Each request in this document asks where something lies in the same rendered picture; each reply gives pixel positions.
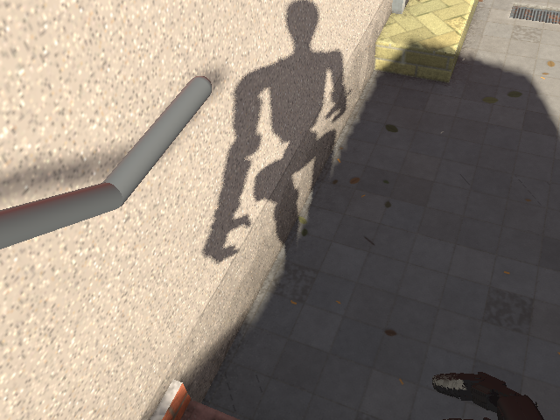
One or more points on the right robot hand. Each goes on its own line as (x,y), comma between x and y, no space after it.
(489,393)

